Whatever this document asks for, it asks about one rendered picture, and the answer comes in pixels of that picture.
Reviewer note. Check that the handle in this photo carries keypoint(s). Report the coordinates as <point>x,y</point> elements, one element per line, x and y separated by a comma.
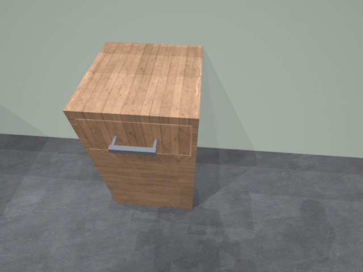
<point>133,150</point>

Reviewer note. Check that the cabinet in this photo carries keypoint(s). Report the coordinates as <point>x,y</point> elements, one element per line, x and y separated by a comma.
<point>138,82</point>

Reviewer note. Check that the drawer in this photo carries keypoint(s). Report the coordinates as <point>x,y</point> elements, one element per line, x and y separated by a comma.
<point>172,139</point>

